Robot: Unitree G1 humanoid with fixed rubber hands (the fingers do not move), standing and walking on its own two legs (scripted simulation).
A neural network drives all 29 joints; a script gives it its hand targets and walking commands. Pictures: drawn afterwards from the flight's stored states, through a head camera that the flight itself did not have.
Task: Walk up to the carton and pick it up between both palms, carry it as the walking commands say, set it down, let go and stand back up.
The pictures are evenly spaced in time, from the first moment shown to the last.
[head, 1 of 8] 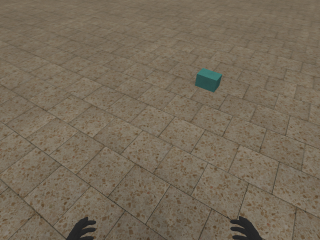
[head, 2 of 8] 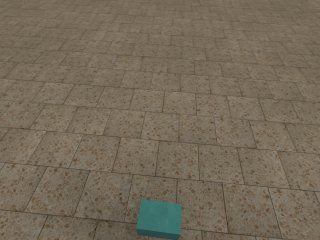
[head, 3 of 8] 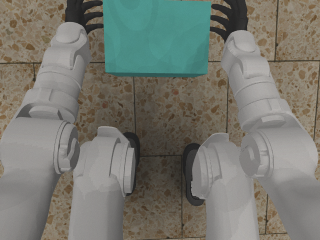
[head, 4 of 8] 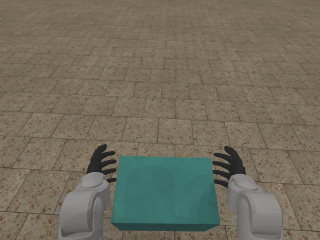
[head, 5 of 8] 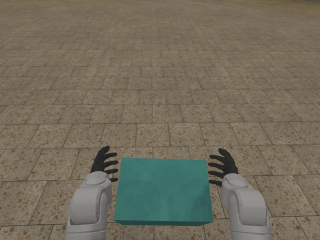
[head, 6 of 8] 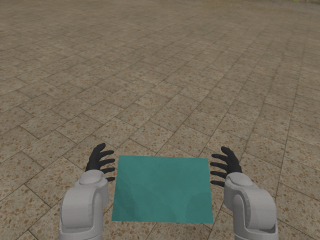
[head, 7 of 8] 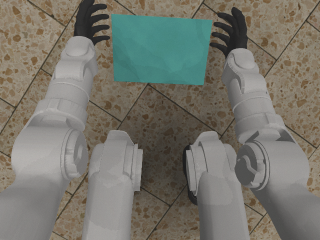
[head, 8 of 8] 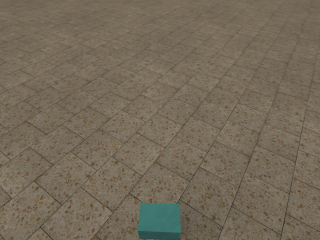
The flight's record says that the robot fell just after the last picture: no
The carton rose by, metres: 0.71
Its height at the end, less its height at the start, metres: +0.00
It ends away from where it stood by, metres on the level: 1.99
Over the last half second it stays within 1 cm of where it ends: yes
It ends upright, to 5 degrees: yes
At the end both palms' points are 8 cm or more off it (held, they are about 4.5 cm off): yes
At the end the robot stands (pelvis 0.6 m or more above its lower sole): yes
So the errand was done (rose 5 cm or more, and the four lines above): yes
